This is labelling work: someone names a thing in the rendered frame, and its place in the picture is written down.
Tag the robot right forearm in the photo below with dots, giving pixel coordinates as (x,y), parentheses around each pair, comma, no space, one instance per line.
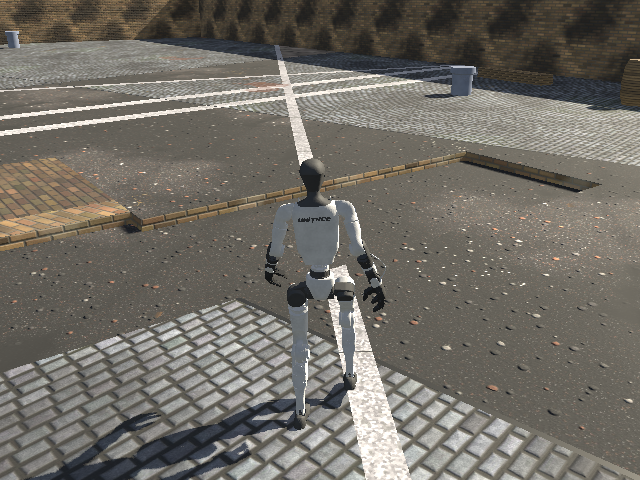
(369,267)

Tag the left robot hand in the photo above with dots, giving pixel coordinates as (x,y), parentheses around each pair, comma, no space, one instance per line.
(271,280)

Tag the right robot foot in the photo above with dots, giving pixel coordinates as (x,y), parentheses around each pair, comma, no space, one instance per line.
(349,382)

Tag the humanoid robot head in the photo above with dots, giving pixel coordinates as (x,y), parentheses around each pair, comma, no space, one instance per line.
(312,172)

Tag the robot left upper arm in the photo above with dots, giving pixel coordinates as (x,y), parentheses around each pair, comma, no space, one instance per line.
(283,214)

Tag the right robot hand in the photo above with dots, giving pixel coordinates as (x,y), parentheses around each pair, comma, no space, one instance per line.
(380,297)

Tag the robot right upper arm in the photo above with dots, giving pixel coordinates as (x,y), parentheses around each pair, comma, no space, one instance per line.
(351,222)

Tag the robot left forearm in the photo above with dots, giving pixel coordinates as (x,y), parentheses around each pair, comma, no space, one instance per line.
(271,261)

